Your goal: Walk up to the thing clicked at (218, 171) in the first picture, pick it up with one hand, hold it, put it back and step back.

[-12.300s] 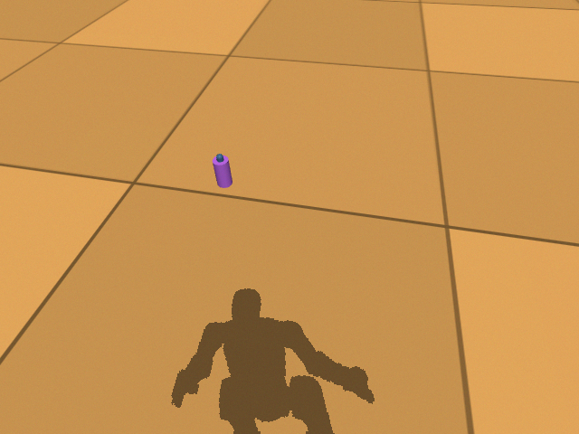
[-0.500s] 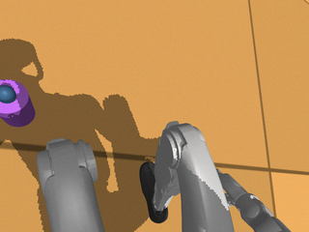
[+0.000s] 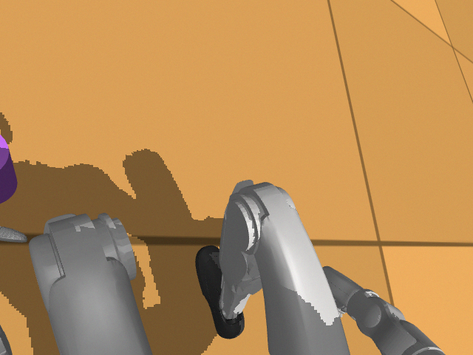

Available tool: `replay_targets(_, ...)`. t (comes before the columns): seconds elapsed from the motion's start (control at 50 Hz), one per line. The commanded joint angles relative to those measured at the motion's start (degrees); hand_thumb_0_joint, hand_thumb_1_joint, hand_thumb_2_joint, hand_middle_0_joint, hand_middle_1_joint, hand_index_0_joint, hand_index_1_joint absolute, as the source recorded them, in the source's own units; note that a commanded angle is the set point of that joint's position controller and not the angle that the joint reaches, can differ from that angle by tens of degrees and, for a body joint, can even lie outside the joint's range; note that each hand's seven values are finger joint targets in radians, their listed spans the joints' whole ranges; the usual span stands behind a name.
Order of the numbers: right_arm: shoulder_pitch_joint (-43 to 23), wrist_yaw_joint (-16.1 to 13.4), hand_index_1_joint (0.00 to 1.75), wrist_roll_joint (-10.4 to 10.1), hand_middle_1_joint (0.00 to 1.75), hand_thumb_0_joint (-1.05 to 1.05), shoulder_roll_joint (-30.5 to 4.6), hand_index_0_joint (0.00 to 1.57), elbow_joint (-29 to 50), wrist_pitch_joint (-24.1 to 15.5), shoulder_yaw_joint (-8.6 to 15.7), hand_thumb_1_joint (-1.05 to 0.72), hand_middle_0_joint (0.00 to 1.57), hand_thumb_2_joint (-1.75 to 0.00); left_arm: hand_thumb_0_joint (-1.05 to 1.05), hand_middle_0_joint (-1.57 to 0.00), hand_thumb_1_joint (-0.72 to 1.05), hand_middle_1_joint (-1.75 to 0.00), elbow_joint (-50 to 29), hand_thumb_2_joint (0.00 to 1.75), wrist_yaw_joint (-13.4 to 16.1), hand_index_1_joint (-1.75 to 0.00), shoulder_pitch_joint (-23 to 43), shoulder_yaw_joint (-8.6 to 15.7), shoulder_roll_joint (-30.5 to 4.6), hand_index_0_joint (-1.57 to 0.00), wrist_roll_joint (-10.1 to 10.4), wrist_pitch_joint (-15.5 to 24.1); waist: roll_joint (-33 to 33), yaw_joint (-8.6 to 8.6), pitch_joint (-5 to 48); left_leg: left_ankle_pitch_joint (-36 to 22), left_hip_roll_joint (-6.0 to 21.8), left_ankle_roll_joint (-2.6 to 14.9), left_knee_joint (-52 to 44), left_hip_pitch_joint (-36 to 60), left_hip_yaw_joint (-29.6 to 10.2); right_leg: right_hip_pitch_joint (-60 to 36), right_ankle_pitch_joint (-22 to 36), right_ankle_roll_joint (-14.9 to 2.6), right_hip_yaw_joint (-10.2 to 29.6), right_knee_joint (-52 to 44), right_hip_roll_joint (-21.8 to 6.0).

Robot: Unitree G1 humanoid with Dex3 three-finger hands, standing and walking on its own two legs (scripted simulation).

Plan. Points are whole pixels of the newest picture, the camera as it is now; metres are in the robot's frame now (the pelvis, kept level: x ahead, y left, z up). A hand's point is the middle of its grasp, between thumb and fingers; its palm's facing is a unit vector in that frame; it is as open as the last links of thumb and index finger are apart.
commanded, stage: close in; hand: left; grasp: from the side
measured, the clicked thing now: out of the picture +0.44 +0.29 -0.19
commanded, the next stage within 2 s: rest palm in 0.02 s
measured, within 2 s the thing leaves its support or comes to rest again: leaves its support in 1.12 s
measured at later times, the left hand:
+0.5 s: hand out of the picture +0.42 +0.27 -0.17, palm faces +0.35 -0.94 +0.02, open 14.1 cm
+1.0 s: hand out of the picture +0.44 +0.28 -0.17, palm faces +0.37 -0.93 +0.01, open 10.8 cm
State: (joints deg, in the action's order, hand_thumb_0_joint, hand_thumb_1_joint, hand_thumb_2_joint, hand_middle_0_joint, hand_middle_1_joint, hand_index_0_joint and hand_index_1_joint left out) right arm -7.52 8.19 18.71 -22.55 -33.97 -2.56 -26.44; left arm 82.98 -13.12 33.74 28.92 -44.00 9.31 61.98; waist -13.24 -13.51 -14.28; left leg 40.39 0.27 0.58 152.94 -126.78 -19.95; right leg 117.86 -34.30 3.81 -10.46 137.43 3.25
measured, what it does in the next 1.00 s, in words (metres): stands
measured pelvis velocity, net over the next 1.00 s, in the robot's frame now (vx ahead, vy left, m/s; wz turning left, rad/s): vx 0.00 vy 0.00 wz -0.04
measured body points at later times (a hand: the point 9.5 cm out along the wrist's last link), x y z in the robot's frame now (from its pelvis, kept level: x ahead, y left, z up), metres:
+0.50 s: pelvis +0.00 +0.00 +0.00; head +0.22 +0.20 +0.34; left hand +0.40 +0.32 -0.17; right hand +0.18 -0.24 -0.03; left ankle +0.08 +0.12 -0.25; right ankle +0.15 -0.14 -0.25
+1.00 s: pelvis +0.00 +0.00 +0.00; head +0.23 +0.19 +0.33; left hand +0.41 +0.33 -0.17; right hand +0.16 -0.25 -0.03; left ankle +0.08 +0.12 -0.25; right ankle +0.15 -0.14 -0.25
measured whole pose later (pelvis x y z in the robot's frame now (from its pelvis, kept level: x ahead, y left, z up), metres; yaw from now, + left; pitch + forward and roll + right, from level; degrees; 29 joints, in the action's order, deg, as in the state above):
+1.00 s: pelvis +0.00 +0.00 +0.00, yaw -2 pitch +12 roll -19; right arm -9.9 8.9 21.4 -21.4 -31.8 2.2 -30.7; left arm 86.0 1.6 38.6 27.7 -49.0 3.8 65.0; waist -15.8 -15.2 -17.7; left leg 41.9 0.6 -0.4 153.6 -126.3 -23.2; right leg 117.6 -33.7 4.5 -12.8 136.1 4.1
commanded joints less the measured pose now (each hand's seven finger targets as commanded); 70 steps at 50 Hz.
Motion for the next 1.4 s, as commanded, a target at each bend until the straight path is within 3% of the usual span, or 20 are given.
replay_targets(0.0, -0.19, -1.28, 0.3, 0.88, 0.3, 0.0, -19.83, 0.2, 2.45, 0.77, 6.07, -0.91, 0.2, -0.9, 0.0, -0.06, -0.57, -0.08, -5.51, 0.08, 3.28, -0.08, 12.07, 1.57, -10.23, -0.06, -0.83, 6.06, 26.42, -5.24, 28.15, -3.19, 2.84, -2.44, -20.98, 20.78, 3.68, -12.1, 5.03, -3.61, -8.63, -7.86, 1.15)
replay_targets(0.1, -1.47, -1.02, 0.3, 2.24, 0.3, 0.0, -20.04, 0.2, 3.02, 2.44, 5.37, -0.9, 0.2, -0.9, 0.0, -0.05, -0.48, -0.08, -6.25, 0.13, 7.34, -0.08, 10.72, 3.04, -13.25, -0.05, -4.18, 8.22, 32.52, -4.17, 26.71, -5.26, 3.5, -3.64, -22.62, 23.48, 2.82, -11.43, 6.28, -4.1, -8.99, -6.02, 1.19)
replay_targets(0.14, -1.3, -0.8, 0.3, 2.8, 0.3, 0.0, -19.72, 0.2, 3.19, 2.87, 4.97, -0.89, 0.2, -0.9, 0.0, -0.11, -0.36, -0.1, -6.23, 0.2, 8.59, -0.12, 10.78, 2.86, -12.79, -0.09, -4.93, 8.36, 33.0, -4.99, 27.39, -6.06, 3.39, -3.53, -21.98, 23.3, 3.47, -13.12, 7.06, -4.03, -8.99, -6.53, 1.4)
replay_targets(0.18, -1.61, -0.75, 0.3, 2.85, 0.3, 0.0, -19.67, 0.2, 3.29, 3.07, 5.13, -0.9, 0.2, -0.9, 0.0, -0.13, -0.35, -0.12, -6.15, 0.21, 9.33, -0.14, 10.26, 1.91, -11.92, -0.11, -5.32, 8.2, 32.23, -5.18, 27.2, -5.8, 3.46, -3.28, -21.68, 22.88, 3.9, -12.9, 7.13, -3.99, -8.84, -7.2, 1.52)
replay_targets(0.24, -1.03, -0.51, 0.3, 3.05, 0.3, 0.0, -19.99, 0.2, 2.97, 3.28, 5.08, -0.9, 0.2, -0.91, 0.0, -0.14, -0.3, -0.13, -6.76, 0.23, 10.25, -0.15, 11.48, -1.11, -8.41, -0.12, -5.18, 8.03, 31.08, -7.31, 27.73, -6.18, 3.46, -3.24, -21.54, 23.56, 2.98, -13.23, 8.27, -3.72, -9.53, -7.44, 1.6)
replay_targets(0.32, -0.37, -0.34, 0.3, 2.89, 0.3, 0.0, -20.16, 0.2, 2.13, 3.36, 4.99, -0.89, 0.2, -0.9, 0.0, -0.32, -0.11, -0.31, -7.61, 0.35, 11.18, -0.32, 14.2, -3.38, -8.03, -0.3, -5.24, 8.04, 29.54, -8.8, 28.76, -6.04, 3.37, -2.99, -20.89, 23.78, 2.15, -13.52, 8.89, -3.42, -9.86, -7.59, 1.77)
replay_targets(0.44, -1.48, -0.34, 0.3, 2.76, 0.3, 0.0, -19.87, 0.2, 2.39, 3.53, 4.04, -0.88, 0.2, -0.9, 0.0, -0.4, 0.05, -0.39, -4.32, 0.46, 13.58, -0.4, 15.34, -1.49, -10.81, -0.39, -5.19, 8.55, 27.83, -8.07, 25.76, -2.8, 3.45, -2.67, -20.84, 20.92, 1.93, -12.49, 6.33, -3.39, -10.07, -8.2, 1.94)
replay_targets(0.54, -1.9, -0.44, 0.3, 3.19, 0.3, 0.0, -19.32, 0.2, 3.04, 4.63, 3.34, -0.87, 0.2, -0.89, 0.0, -0.52, 0.24, -0.51, -2.98, 0.58, 14.15, -0.51, 12.78, -0.66, -12.74, -0.5, -6.76, 8.43, 29.38, -6.77, 26.57, -6.09, 3.74, -2.97, -20.88, 22.02, 2.5, -13.79, 8.27, -3.64, -9.79, -8.02, 2.31)
replay_targets(0.64, -1.82, -0.54, 0.3, 3.22, 0.3, 0.0, -19.48, 0.2, 3.38, 5.1, 3.25, -0.87, 0.2, -0.89, 0.0, -0.63, 0.4, -0.62, -3.28, 0.69, 14.24, -0.62, 13.36, -0.84, -11.55, -0.61, -6.33, 7.63, 29.31, -7.86, 27.04, -7.01, 3.91, -2.91, -20.95, 22.59, 2.2, -14.4, 9.33, -3.57, -10.14, -8.17, 2.37)
replay_targets(0.7, -1.8, -0.63, 0.3, 2.85, 0.3, 0.0, -19.66, 0.2, 3.25, 5.11, 3.36, -0.87, 0.2, -0.9, 0.0, -0.73, 0.3, -0.74, -3.56, 0.77, 14.02, -0.75, 14.71, -1.02, -11.97, -0.72, -5.75, 7.33, 28.01, -8.52, 26.58, -4.74, 3.77, -2.44, -20.65, 20.82, 2.43, -14.06, 7.91, -3.53, -10.15, -8.98, 2.45)
replay_targets(0.78, -1.14, -0.68, 0.3, 3.0, 0.3, 0.0, -19.8, 0.2, 2.49, 5.08, 3.11, -0.87, 0.2, -0.89, 0.0, -0.84, 0.38, -0.86, -4.05, 0.87, 14.21, -0.86, 15.36, -1.23, -12.32, -0.83, -5.71, 7.49, 29.03, -8.62, 28.27, -7.05, 4.02, -2.74, -20.32, 22.64, 1.86, -14.65, 9.97, -3.52, -10.24, -8.24, 2.46)
replay_targets(0.86, -1.41, -0.6, 0.3, 2.84, 0.3, 0.0, -19.74, 0.2, 2.86, 5.36, 3.04, -0.88, 0.2, -0.9, 0.0, -0.93, 0.36, -0.98, -3.64, 0.97, 14.45, -0.99, 16.94, -1.85, -12.35, -0.92, -6.13, 7.42, 28.76, -9.05, 25.79, -4.14, 3.9, -2.6, -21.16, 20.9, 1.7, -13.44, 7.61, -3.62, -10.53, -8.67, 2.33)
replay_targets(0.94, -1.09, -0.66, 0.3, 2.92, 0.3, 0.0, -19.68, 0.2, 2.81, 5.51, 2.89, -0.88, 0.2, -0.9, 0.0, -0.97, 0.32, -1.05, -4.28, 1.03, 14.35, -1.05, 16.1, -1.04, -13.5, -0.97, -5.83, 7.26, 29.23, -8.2, 27.41, -5.69, 3.82, -2.4, -20.18, 21.26, 2.55, -15.11, 8.88, -3.57, -9.94, -8.95, 2.5)
replay_targets(1.0, -0.72, -0.67, 0.3, 2.89, 0.3, 0.0, -19.77, 0.2, 2.78, 5.74, 3.07, -0.9, 0.2, -0.91, 0.0, -1.07, 0.37, -1.17, -5.1, 1.16, 14.44, -1.2, 16.07, -0.05, -14.15, -1.05, -5.8, 7.03, 30.2, -7.8, 27.77, -6.13, 3.96, -2.67, -20.87, 22.33, 2.37, -15.22, 8.95, -3.63, -10.07, -8.91, 2.41)
replay_targets(1.12, -0.32, -0.69, 0.3, 2.48, 0.3, 0.0, -19.77, 0.2, 2.74, 6.02, 4.24, -0.91, 0.2, -0.91, 0.0, -1.17, 0.34, -1.28, -11.84, 1.24, 14.18, -1.31, 16.51, 1.55, -15.39, -1.15, -5.95, 6.4, 33.88, -6.88, 30.75, -8.36, 4.26, -3.19, -21.86, 25.21, 2.26, -14.77, 10.45, -3.87, -9.72, -7.88, 1.97)
replay_targets(1.16, 0.54, -0.62, 0.3, 2.32, 0.3, 0.0, -19.4, 0.2, 2.78, 6.25, 4.97, -0.91, 0.2, -0.91, 0.0, -1.18, 0.32, -1.29, -13.67, 1.25, 14.12, -1.32, 16.04, 1.64, -14.33, -1.16, -5.79, 5.43, 34.26, -6.61, 31.99, -8.77, 4.15, -3.1, -21.92, 25.33, 3.11, -15.64, 10.69, -3.97, -9.16, -8.41, 1.94)
replay_targets(1.26, 2.04, -0.54, 0.3, 0.97, 0.3, 0.0, -18.93, 0.2, 2.53, 6.38, 7.32, -0.91, 0.2, -0.91, 0.0, -1.25, 0.28, -1.36, -18.1, 1.28, 12.95, -1.39, 15.49, -0.86, -10.53, -1.23, -5.68, 2.06, 34.88, -6.13, 32.71, -7.48, 3.93, -3.17, -23.45, 24.94, 3.6, -13.29, 9.86, -4.19, -8.69, -8.85, 1.54)
replay_targets(1.38, 4.37, -0.46, 0.3, -1.31, 0.3, 0.0, -17.86, 0.2, 2.27, 6.53, 10.71, -0.9, 0.2, -0.9, 0.0, -1.26, 0.27, -1.37, -25.91, 1.27, 11.11, -1.39, 14.4, -2.74, -6.85, -1.25, -4.44, -2.12, 34.58, -3.77, 36.17, -7.38, 3.37, -2.81, -24.69, 24.89, 4.88, -11.6, 9.51, -4.58, -7.12, -9.36, 0.96)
